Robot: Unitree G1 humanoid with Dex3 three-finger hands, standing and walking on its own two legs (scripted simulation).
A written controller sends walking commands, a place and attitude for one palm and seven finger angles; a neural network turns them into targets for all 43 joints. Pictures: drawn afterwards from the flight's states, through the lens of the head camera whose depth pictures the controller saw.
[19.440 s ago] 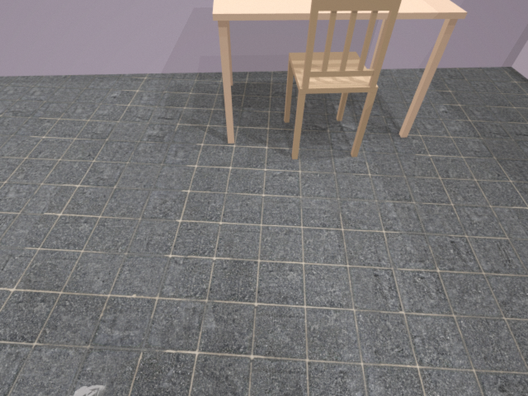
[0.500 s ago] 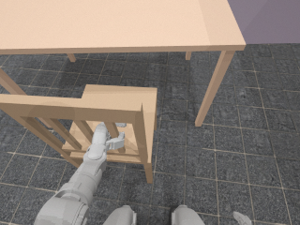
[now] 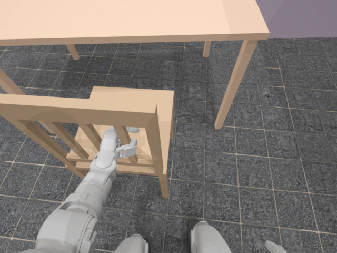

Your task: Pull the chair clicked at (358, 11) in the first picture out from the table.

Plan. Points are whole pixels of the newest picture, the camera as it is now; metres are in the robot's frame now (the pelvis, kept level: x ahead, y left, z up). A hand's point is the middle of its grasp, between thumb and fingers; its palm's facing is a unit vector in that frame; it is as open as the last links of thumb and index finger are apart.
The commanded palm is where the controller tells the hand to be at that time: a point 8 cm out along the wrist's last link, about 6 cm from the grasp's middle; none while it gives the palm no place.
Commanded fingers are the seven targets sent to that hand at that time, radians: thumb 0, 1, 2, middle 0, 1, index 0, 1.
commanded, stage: step backward, pulling the chair out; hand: left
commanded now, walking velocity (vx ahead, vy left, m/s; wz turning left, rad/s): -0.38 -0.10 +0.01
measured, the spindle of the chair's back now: (98, 142) +0.41 +0.21 -0.08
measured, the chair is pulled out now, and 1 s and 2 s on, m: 0.25 0.38 0.56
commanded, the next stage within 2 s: stop walking, hand still on the chair in 1.64 s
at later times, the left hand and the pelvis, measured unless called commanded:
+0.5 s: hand (127, 168) +0.32 +0.11 -0.05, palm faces -0.06 -0.99 -0.15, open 5.5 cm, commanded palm +0.33 +0.16 -0.05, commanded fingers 0.00 0.90 0.90 -0.50 -1.45 -0.50 -1.45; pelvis -0.04 +0.00 +0.00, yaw +3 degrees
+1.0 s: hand (124, 194) +0.25 +0.11 -0.05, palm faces -0.03 -0.99 -0.17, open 5.6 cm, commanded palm +0.26 +0.17 -0.05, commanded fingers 0.00 0.90 0.90 -0.50 -1.45 -0.50 -1.45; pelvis -0.12 -0.01 +0.00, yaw +1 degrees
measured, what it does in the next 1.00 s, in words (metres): walks backwards: left foot, then right foot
